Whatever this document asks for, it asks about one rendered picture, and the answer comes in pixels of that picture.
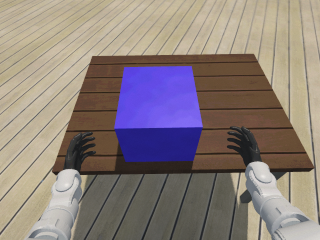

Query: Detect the right robot upper arm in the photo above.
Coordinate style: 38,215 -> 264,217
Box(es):
271,220 -> 320,240

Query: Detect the left robot forearm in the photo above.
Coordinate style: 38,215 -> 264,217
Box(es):
24,169 -> 82,240

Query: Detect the right robot hand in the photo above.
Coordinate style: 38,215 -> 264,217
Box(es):
227,126 -> 262,167

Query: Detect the right robot forearm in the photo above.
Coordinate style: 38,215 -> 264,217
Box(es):
245,161 -> 320,236

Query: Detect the left robot hand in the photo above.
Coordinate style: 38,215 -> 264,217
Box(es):
63,132 -> 96,173

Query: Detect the carton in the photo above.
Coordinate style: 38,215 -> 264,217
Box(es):
114,66 -> 203,162

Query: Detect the table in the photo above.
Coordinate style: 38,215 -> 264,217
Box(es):
52,53 -> 315,204

